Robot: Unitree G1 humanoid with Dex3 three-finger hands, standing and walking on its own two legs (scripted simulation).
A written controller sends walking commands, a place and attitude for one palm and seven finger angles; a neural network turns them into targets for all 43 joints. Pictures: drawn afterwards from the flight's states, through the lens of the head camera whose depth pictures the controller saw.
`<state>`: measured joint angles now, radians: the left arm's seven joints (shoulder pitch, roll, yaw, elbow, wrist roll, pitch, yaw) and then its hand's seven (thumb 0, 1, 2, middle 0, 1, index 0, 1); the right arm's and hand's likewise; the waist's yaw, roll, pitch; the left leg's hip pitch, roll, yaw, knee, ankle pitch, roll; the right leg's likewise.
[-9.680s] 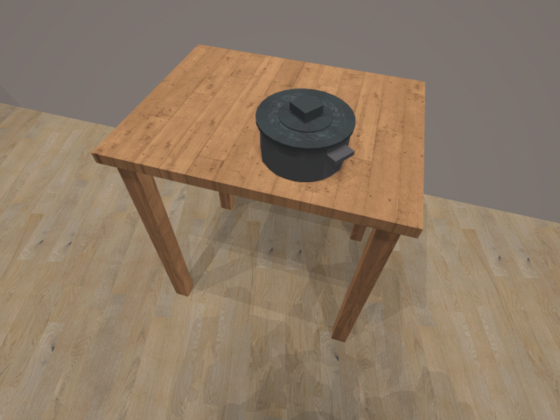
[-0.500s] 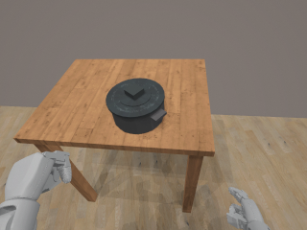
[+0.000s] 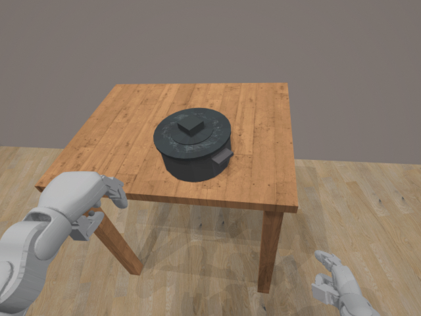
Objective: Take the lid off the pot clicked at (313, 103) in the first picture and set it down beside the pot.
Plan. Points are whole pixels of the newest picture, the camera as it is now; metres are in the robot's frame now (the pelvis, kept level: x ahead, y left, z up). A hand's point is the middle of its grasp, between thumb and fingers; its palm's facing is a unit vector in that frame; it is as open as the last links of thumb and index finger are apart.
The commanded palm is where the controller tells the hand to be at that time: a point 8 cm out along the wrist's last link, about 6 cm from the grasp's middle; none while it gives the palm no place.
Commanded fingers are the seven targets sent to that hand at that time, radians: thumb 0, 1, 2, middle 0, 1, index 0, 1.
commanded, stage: reach forward and open the fingers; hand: left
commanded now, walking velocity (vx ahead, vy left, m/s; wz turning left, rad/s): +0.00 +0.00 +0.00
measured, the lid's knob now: (190, 124) +0.54 +0.13 +0.08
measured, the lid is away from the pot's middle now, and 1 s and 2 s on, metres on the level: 0.00 0.00 0.00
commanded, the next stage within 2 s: move the open hand above the knob in 0.40 s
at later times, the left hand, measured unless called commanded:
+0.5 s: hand (107, 178) +0.30 +0.23 +0.14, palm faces -0.16 -0.02 -0.99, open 9.9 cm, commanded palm +0.28 +0.24 +0.21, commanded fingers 0.00 -0.29 1.45 -0.85 -0.08 -0.85 -0.08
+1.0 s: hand (134, 151) +0.37 +0.20 +0.14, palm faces -0.22 -0.06 -0.97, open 9.9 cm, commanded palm +0.35 +0.20 +0.21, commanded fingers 0.00 -0.29 1.45 -0.85 -0.08 -0.85 -0.08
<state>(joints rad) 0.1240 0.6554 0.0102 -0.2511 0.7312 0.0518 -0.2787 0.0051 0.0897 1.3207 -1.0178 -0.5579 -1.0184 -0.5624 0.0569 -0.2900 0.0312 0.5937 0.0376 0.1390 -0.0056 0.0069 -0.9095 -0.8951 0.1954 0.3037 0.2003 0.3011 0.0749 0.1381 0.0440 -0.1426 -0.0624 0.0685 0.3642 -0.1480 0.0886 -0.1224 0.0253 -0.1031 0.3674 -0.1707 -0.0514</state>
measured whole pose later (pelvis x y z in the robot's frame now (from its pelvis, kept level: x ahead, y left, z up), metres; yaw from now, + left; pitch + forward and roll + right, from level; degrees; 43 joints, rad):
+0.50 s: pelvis +0.00 +0.00 +0.00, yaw +0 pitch -3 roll +0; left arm -0.17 0.65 -0.04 -0.08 0.75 0.07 -0.35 0.00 -0.28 1.45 -0.86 -0.09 -0.86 -0.09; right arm 0.07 -0.30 0.03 0.61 0.05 0.14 0.01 0.01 -0.91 -0.90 0.19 0.30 0.20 0.30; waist 0.05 0.14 0.05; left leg -0.17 -0.07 0.07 0.37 -0.14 0.09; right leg -0.16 0.02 -0.10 0.40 -0.18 -0.06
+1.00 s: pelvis +0.01 +0.00 +0.00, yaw +1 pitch -1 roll +0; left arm -0.46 0.57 -0.18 0.12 0.78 0.19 -0.41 0.00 -0.28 1.46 -0.86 -0.08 -0.86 -0.08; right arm 0.08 -0.30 0.04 0.60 0.07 0.18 0.05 0.01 -0.91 -0.90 0.19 0.30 0.20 0.30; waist 0.03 0.13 0.02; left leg -0.20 -0.08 0.06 0.37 -0.16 0.09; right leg -0.19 0.01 -0.11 0.41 -0.20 -0.05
